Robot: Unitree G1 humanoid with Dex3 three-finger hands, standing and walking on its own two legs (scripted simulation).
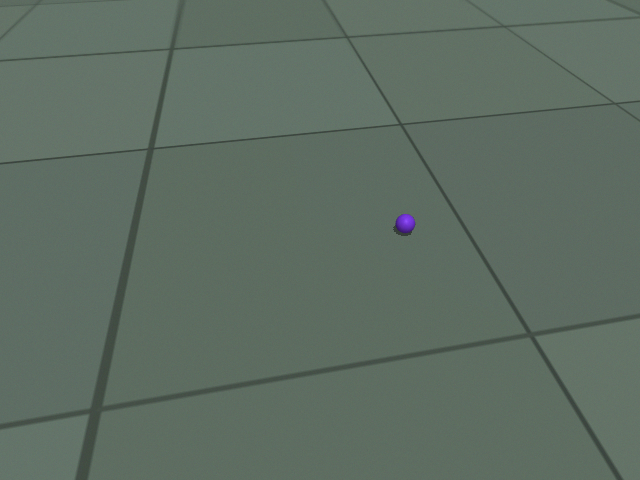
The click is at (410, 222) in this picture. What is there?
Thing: free ball
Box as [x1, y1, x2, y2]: [396, 214, 414, 232]
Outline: 402,214 396,220 396,227 402,232 408,232 413,228 414,220 410,215
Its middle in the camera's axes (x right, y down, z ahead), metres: +0.38 -0.09 +1.74
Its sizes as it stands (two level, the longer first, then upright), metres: 0.086 0.086 0.086
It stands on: the floor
